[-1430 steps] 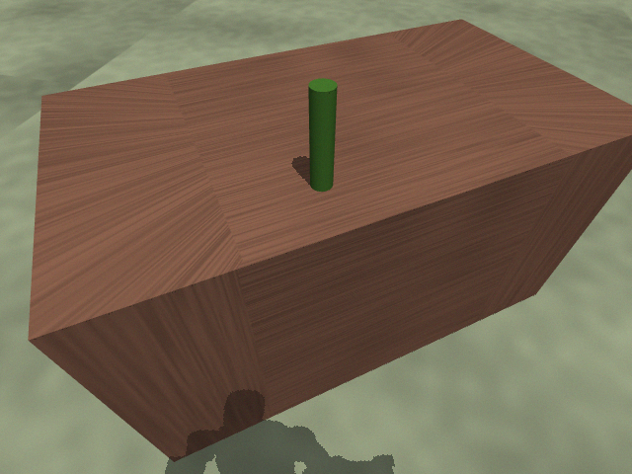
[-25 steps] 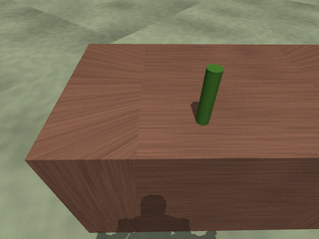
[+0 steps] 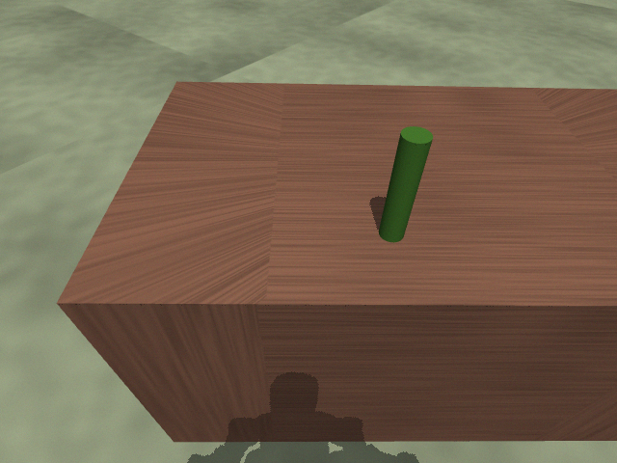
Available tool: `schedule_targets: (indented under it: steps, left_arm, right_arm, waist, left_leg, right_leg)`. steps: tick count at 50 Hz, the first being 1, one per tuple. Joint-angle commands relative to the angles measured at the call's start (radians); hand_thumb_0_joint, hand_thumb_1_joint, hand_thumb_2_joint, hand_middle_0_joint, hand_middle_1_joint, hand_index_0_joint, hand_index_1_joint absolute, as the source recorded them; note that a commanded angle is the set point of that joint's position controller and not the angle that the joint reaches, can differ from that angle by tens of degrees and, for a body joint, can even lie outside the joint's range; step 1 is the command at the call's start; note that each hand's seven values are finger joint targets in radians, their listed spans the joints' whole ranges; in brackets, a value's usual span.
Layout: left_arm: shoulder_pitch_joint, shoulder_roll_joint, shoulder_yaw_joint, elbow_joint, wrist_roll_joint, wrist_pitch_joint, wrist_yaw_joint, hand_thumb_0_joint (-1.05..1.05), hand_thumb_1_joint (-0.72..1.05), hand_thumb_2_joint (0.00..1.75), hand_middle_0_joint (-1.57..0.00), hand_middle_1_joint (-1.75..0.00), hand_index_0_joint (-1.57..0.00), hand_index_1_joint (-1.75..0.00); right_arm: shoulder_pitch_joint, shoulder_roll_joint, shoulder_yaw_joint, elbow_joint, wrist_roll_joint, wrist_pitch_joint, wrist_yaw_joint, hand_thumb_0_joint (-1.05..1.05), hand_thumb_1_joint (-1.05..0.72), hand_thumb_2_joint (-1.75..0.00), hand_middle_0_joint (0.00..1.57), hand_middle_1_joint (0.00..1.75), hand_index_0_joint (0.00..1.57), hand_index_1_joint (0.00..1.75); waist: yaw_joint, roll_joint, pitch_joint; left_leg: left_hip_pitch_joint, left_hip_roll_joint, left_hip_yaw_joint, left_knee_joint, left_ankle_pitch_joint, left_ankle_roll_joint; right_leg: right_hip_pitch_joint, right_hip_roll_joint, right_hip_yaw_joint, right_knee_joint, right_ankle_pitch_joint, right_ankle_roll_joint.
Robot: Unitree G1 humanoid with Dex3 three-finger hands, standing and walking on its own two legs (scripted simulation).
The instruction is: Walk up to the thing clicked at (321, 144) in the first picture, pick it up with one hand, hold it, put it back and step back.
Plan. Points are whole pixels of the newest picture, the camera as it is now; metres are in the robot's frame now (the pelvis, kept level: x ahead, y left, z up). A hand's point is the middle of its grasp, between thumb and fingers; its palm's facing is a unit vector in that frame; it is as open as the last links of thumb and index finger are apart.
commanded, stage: home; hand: right
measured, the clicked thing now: (402, 190) +0.53 -0.14 +0.08
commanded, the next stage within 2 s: stand in 0.86 s
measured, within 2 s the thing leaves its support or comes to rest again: neither
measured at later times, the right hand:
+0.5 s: hand out of the picture +0.10 -0.25 -0.15, palm faces -0.06 +0.93 -0.35, open 17.4 cm
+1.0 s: hand out of the picture +0.09 -0.26 -0.15, palm faces -0.07 +0.93 -0.35, open 17.2 cm
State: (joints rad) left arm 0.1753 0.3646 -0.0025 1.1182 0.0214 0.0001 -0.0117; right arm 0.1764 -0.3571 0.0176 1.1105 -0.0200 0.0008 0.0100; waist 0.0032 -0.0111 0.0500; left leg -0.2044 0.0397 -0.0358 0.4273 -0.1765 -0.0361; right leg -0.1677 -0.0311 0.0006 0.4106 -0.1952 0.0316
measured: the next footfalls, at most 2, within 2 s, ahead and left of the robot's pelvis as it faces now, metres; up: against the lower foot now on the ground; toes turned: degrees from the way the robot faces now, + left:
none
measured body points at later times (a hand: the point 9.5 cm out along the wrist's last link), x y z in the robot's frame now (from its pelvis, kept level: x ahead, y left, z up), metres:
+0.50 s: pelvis +0.02 +0.00 +0.00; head +0.03 +0.00 +0.45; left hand +0.09 +0.30 -0.13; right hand +0.10 -0.30 -0.13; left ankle +0.04 +0.14 -0.74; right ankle +0.02 -0.14 -0.74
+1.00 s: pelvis +0.02 +0.00 +0.00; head +0.04 +0.00 +0.45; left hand +0.09 +0.30 -0.13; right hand +0.10 -0.31 -0.13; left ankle +0.04 +0.14 -0.74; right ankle +0.02 -0.14 -0.74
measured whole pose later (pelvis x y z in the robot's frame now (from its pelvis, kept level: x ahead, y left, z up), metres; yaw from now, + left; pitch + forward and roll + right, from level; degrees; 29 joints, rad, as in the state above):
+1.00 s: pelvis +0.02 +0.00 +0.00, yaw +1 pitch -3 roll +0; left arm 0.12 0.35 0.00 1.13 0.01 0.00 -0.01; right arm 0.12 -0.36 0.02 1.13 -0.01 0.00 0.00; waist 0.00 0.00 0.06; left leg -0.14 0.03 -0.05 0.36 -0.17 -0.04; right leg -0.10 -0.04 -0.02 0.35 -0.20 0.03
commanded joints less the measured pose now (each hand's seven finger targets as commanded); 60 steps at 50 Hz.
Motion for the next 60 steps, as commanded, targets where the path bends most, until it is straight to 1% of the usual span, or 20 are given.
schedule_targets:
  steps: [1, 8, 15, 21, 23, 26, 28, 29, 36, 40, 43, 47, 48, 50, 51, 53, 55, 57, 58, 60]
  left_arm:
    - [-0.039, 0.205, 0.042, -0.050, -0.007, -0.019, 0.013, 0.00, 0.90, 0.90, -0.20, -0.30, -0.20, -0.30]
    - [-0.048, 0.200, 0.036, -0.044, -0.011, -0.023, 0.017, 0.00, 0.90, 0.90, -0.20, -0.30, -0.20, -0.30]
    - [-0.067, 0.202, 0.037, -0.036, -0.007, -0.020, 0.019, 0.00, 0.90, 0.90, -0.20, -0.30, -0.20, -0.30]
    - [-0.073, 0.199, 0.040, -0.039, -0.012, -0.025, 0.020, 0.00, 0.90, 0.90, -0.20, -0.30, -0.20, -0.30]
    - [-0.080, 0.201, 0.042, -0.041, -0.012, -0.023, 0.021, 0.00, 0.90, 0.90, -0.20, -0.30, -0.20, -0.30]
    - [-0.087, 0.198, 0.044, -0.043, -0.011, -0.019, 0.019, 0.00, 0.90, 0.90, -0.20, -0.30, -0.20, -0.30]
    - [-0.089, 0.198, 0.045, -0.044, -0.009, -0.019, 0.021, 0.00, 0.90, 0.90, -0.20, -0.30, -0.20, -0.30]
    - [-0.085, 0.196, 0.045, -0.045, -0.009, -0.021, 0.021, 0.00, 0.90, 0.90, -0.20, -0.30, -0.20, -0.30]
    - [-0.090, 0.199, 0.045, -0.045, -0.008, -0.018, 0.019, 0.00, 0.90, 0.90, -0.20, -0.30, -0.20, -0.30]
    - [-0.089, 0.199, 0.046, -0.049, -0.010, -0.022, 0.020, 0.00, 0.90, 0.90, -0.20, -0.30, -0.20, -0.30]
    - [-0.095, 0.200, 0.047, -0.051, -0.010, -0.019, 0.019, 0.00, 0.90, 0.90, -0.20, -0.30, -0.20, -0.30]
    - [-0.081, 0.200, 0.044, -0.048, -0.011, -0.021, 0.018, 0.00, 0.90, 0.90, -0.20, -0.30, -0.20, -0.30]
    - [-0.085, 0.201, 0.045, -0.048, -0.010, -0.020, 0.018, 0.00, 0.90, 0.90, -0.20, -0.30, -0.20, -0.30]
    - [-0.088, 0.203, 0.047, -0.053, -0.010, -0.020, 0.018, 0.00, 0.90, 0.90, -0.20, -0.30, -0.20, -0.30]
    - [-0.090, 0.199, 0.045, -0.053, -0.010, -0.019, 0.019, 0.00, 0.90, 0.90, -0.20, -0.30, -0.20, -0.30]
    - [-0.087, 0.201, 0.046, -0.047, -0.011, -0.018, 0.017, 0.00, 0.90, 0.90, -0.20, -0.30, -0.20, -0.30]
    - [-0.085, 0.204, 0.047, -0.050, -0.010, -0.018, 0.017, 0.00, 0.90, 0.90, -0.20, -0.30, -0.20, -0.30]
    - [-0.075, 0.204, 0.047, -0.053, -0.010, -0.021, 0.017, 0.00, 0.90, 0.90, -0.20, -0.30, -0.20, -0.30]
    - [-0.082, 0.201, 0.046, -0.053, -0.009, -0.022, 0.018, 0.00, 0.90, 0.90, -0.20, -0.30, -0.20, -0.30]
    - [-0.082, 0.208, 0.049, -0.056, -0.011, -0.022, 0.018, 0.00, 0.90, 0.90, -0.20, -0.30, -0.20, -0.30]
  right_arm:
    - [-0.050, -0.218, -0.045, -0.051, 0.006, -0.028, -0.020, 0.00, 0.56, -0.05, 0.05, 0.05, 0.05, 0.05]
    - [-0.061, -0.223, -0.041, -0.041, 0.012, -0.033, -0.023, 0.00, 0.54, -0.06, 0.05, 0.06, 0.05, 0.06]
    - [-0.076, -0.217, -0.041, -0.035, 0.012, -0.023, -0.023, 0.00, 0.54, -0.06, 0.05, 0.05, 0.05, 0.05]
    - [-0.088, -0.214, -0.042, -0.035, 0.013, -0.029, -0.025, 0.00, 0.54, -0.06, 0.05, 0.05, 0.05, 0.05]
    - [-0.090, -0.215, -0.042, -0.033, 0.013, -0.028, -0.025, 0.00, 0.54, -0.06, 0.05, 0.05, 0.05, 0.05]
    - [-0.087, -0.216, -0.042, -0.033, 0.010, -0.027, -0.025, 0.00, 0.53, -0.07, 0.06, 0.06, 0.06, 0.06]
    - [-0.096, -0.217, -0.045, -0.035, 0.011, -0.026, -0.024, 0.00, 0.52, -0.07, 0.06, 0.06, 0.06, 0.06]
    - [-0.094, -0.218, -0.046, -0.037, 0.011, -0.027, -0.025, 0.00, 0.52, -0.07, 0.06, 0.06, 0.06, 0.06]
    - [-0.095, -0.215, -0.047, -0.035, 0.012, -0.025, -0.024, 0.00, 0.52, -0.07, 0.06, 0.06, 0.06, 0.06]
    - [-0.090, -0.214, -0.047, -0.036, 0.011, -0.026, -0.024, 0.00, 0.52, -0.07, 0.06, 0.06, 0.06, 0.06]
    - [-0.083, -0.218, -0.047, -0.033, 0.010, -0.026, -0.025, 0.00, 0.50, -0.08, 0.06, 0.06, 0.06, 0.06]
    - [-0.085, -0.210, -0.046, -0.034, 0.013, -0.027, -0.023, 0.00, 0.51, -0.08, 0.06, 0.06, 0.06, 0.06]
    - [-0.081, -0.210, -0.045, -0.033, 0.012, -0.026, -0.023, 0.00, 0.51, -0.08, 0.06, 0.06, 0.06, 0.06]
    - [-0.079, -0.218, -0.047, -0.034, 0.010, -0.027, -0.024, 0.00, 0.35, -0.24, 0.20, 0.22, 0.20, 0.22]
    - [-0.083, -0.214, -0.047, -0.034, 0.012, -0.028, -0.023, 0.00, 0.27, -0.32, 0.20, 0.30, 0.20, 0.30]
    - [-0.074, -0.213, -0.046, -0.032, 0.010, -0.025, -0.023, 0.00, 0.11, -0.48, 0.20, 0.30, 0.20, 0.30]
    - [-0.080, -0.212, -0.048, -0.035, 0.010, -0.024, -0.022, 0.00, -0.05, -0.64, 0.20, 0.30, 0.20, 0.30]
    - [-0.085, -0.219, -0.050, -0.037, 0.011, -0.027, -0.022, 0.00, -0.21, -0.80, 0.20, 0.30, 0.20, 0.30]
    - [-0.076, -0.208, -0.047, -0.038, 0.011, -0.027, -0.022, 0.00, -0.29, -0.88, 0.20, 0.30, 0.20, 0.30]
    - [-0.076, -0.210, -0.047, -0.038, 0.011, -0.028, -0.022, 0.00, -0.45, -0.90, 0.20, 0.30, 0.20, 0.30]
  waist:
    - [0.001, 0.032, -0.017]
    - [-0.002, 0.026, -0.068]
    - [-0.004, -0.002, -0.039]
    - [-0.001, 0.011, -0.089]
    - [-0.001, 0.008, -0.077]
    - [-0.003, 0.026, -0.064]
    - [0.001, 0.018, -0.068]
    - [0.000, 0.016, -0.086]
    - [-0.004, 0.014, -0.053]
    - [-0.004, 0.011, -0.078]
    - [-0.004, 0.026, -0.069]
    - [-0.001, 0.009, -0.072]
    - [-0.006, 0.011, -0.054]
    - [-0.004, 0.023, -0.074]
    - [-0.002, 0.020, -0.063]
    - [-0.005, 0.015, -0.046]
    - [-0.004, 0.006, -0.046]
    - [0.002, 0.018, -0.072]
    - [-0.004, 0.008, -0.064]
    - [-0.001, 0.014, -0.083]
  left_leg:
    - [-0.020, 0.068, -0.089, -0.122, -0.112, 0.058]
    - [0.044, 0.080, -0.075, -0.092, 0.107, 0.059]
    - [0.044, 0.075, -0.074, -0.107, 0.050, 0.052]
    - [0.079, 0.084, -0.067, -0.086, 0.209, 0.049]
    - [0.075, 0.082, -0.065, -0.091, 0.203, 0.046]
    - [0.056, 0.079, -0.063, -0.110, 0.141, 0.044]
    - [0.063, 0.084, -0.070, -0.108, 0.163, 0.045]
    - [0.075, 0.086, -0.065, -0.096, 0.186, 0.050]
    - [0.062, 0.079, -0.068, -0.116, 0.121, 0.043]
    - [0.071, 0.080, -0.066, -0.106, 0.163, 0.046]
    - [0.058, 0.079, -0.066, -0.115, 0.141, 0.046]
    - [0.080, 0.084, -0.072, -0.117, 0.161, 0.045]
    - [0.065, 0.076, -0.068, -0.119, 0.127, 0.042]
    - [0.067, 0.082, -0.069, -0.117, 0.136, 0.046]
    - [0.061, 0.082, -0.075, -0.122, 0.157, 0.043]
    - [0.046, 0.073, -0.070, -0.131, 0.082, 0.042]
    - [0.044, 0.073, -0.075, -0.134, 0.090, 0.041]
    - [0.073, 0.082, -0.075, -0.118, 0.146, 0.046]
    - [0.059, 0.077, -0.075, -0.118, 0.166, 0.043]
    - [0.076, 0.082, -0.070, -0.110, 0.178, 0.044]
  right_leg:
    - [-0.015, -0.068, 0.078, -0.101, -0.094, -0.055]
    - [0.034, -0.084, 0.072, -0.091, 0.078, -0.049]
    - [0.019, -0.085, 0.064, -0.121, 0.016, -0.042]
    - [0.077, -0.094, 0.056, -0.102, 0.154, -0.039]
    - [0.073, -0.092, 0.052, -0.108, 0.148, -0.038]
    - [0.068, -0.091, 0.052, -0.113, 0.092, -0.039]
    - [0.069, -0.091, 0.047, -0.114, 0.094, -0.039]
    - [0.081, -0.095, 0.049, -0.110, 0.125, -0.038]
    - [0.055, -0.091, 0.045, -0.128, 0.052, -0.041]
    - [0.081, -0.098, 0.048, -0.121, 0.110, -0.041]
    - [0.082, -0.097, 0.045, -0.119, 0.095, -0.044]
    - [0.072, -0.096, 0.041, -0.121, 0.085, -0.045]
    - [0.057, -0.094, 0.043, -0.130, 0.066, -0.043]
    - [0.077, -0.100, 0.047, -0.118, 0.087, -0.047]
    - [0.076, -0.096, 0.038, -0.118, 0.084, -0.046]
    - [0.067, -0.094, 0.042, -0.127, 0.036, -0.044]
    - [0.060, -0.093, 0.039, -0.132, 0.024, -0.046]
    - [0.074, -0.097, 0.041, -0.123, 0.077, -0.047]
    - [0.074, -0.097, 0.038, -0.124, 0.091, -0.045]
    - [0.084, -0.102, 0.043, -0.117, 0.107, -0.046]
